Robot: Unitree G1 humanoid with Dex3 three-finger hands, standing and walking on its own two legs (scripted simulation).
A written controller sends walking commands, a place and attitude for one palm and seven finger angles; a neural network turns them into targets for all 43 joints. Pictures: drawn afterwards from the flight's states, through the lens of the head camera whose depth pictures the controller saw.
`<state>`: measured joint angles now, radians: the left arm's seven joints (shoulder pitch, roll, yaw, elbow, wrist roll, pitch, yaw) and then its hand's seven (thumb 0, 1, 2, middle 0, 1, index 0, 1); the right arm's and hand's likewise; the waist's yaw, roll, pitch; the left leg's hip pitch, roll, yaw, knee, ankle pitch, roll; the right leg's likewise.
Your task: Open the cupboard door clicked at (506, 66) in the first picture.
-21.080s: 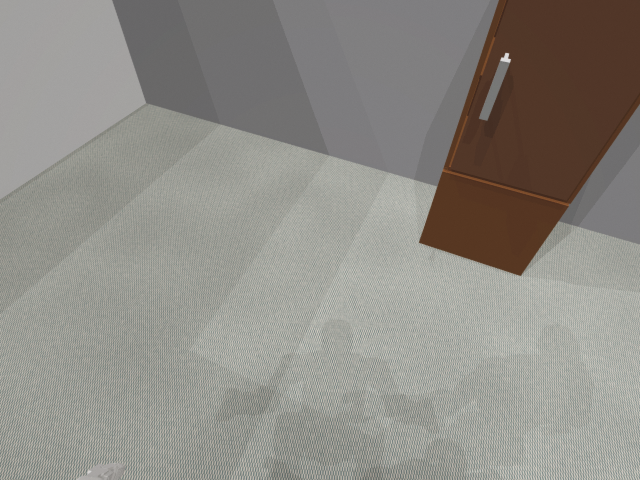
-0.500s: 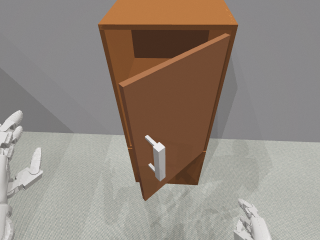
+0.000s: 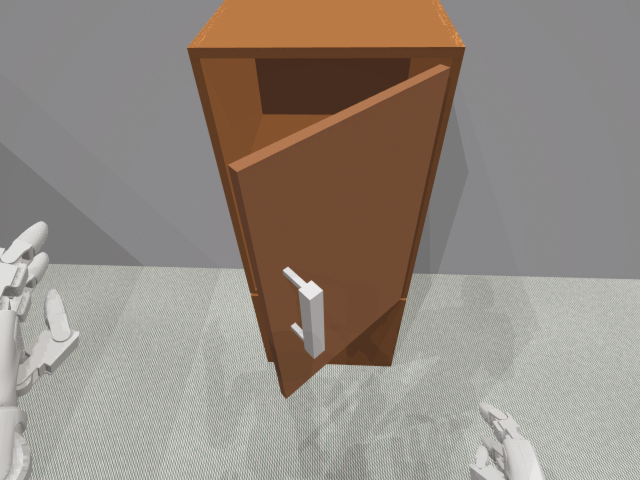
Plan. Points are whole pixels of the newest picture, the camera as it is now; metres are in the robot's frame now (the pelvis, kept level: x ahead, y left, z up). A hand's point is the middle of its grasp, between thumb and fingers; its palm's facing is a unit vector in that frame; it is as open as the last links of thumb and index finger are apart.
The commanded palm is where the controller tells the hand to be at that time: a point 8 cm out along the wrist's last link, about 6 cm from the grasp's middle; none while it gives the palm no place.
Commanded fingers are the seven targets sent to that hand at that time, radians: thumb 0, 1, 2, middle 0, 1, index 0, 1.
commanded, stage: step back with the hand held close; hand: left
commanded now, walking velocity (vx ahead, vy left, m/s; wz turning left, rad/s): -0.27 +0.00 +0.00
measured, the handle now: (303, 313) +0.36 +0.08 -0.03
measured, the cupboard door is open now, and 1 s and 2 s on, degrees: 45 45 45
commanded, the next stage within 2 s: stop stepping back and stand still in 1.14 s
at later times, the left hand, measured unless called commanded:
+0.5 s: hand (19, 396) +0.14 +0.28 +0.15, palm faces +0.41 -0.74 -0.53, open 7.4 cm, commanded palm +0.07 +0.31 +0.17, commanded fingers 0.00 0.90 0.90 -0.20 -0.30 -0.20 -0.30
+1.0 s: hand out of the picture +0.04 +0.27 +0.16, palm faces +0.47 -0.74 -0.49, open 7.4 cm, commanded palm -0.04 +0.31 +0.17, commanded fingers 0.00 0.90 0.90 -0.20 -0.30 -0.20 -0.30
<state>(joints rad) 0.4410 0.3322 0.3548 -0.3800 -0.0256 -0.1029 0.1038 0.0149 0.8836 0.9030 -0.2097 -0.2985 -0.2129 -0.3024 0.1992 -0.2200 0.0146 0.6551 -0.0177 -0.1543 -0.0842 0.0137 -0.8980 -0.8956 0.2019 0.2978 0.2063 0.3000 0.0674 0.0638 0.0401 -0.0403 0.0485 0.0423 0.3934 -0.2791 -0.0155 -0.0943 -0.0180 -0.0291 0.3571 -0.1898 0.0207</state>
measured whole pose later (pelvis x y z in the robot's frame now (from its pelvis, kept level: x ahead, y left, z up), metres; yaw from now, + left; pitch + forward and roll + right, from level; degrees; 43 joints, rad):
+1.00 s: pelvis -0.16 +0.00 -0.03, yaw +2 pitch -2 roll +1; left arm 0.49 0.40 0.46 -0.53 -0.01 -0.27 0.16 0.01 0.88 0.90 -0.21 -0.30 -0.21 -0.30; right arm 0.18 -0.23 -0.02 0.61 -0.01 -0.12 -0.08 0.01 -0.90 -0.90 0.20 0.30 0.21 0.30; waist 0.00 -0.03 0.10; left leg -0.49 -0.01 0.02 0.71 -0.41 0.03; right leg -0.50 -0.01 0.08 0.59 -0.15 0.03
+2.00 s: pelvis -0.30 -0.02 -0.01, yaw +0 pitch -1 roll +1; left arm 0.56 0.41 0.44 -0.43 -0.02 -0.22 0.16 0.01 0.88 0.90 -0.21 -0.30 -0.21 -0.30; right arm 0.31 -0.22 -0.01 0.67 0.00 -0.14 -0.09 0.01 -0.90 -0.90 0.20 0.30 0.20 0.30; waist -0.04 0.00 -0.02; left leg -0.26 0.04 0.06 0.54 -0.28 -0.01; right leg -0.30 0.05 -0.04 0.56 -0.24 -0.07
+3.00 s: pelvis -0.29 +0.01 +0.00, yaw +1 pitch -2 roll +1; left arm 0.17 0.20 0.01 1.14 0.01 -0.01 0.02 0.00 0.90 0.90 -0.20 -0.30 -0.20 -0.30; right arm 0.23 -0.20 -0.01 1.13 -0.02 0.00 -0.02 0.00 -0.90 -0.90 0.20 0.30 0.20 0.30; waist -0.01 0.02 0.04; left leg -0.14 -0.02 0.05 0.36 -0.20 0.02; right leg -0.20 0.01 -0.04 0.39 -0.17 -0.03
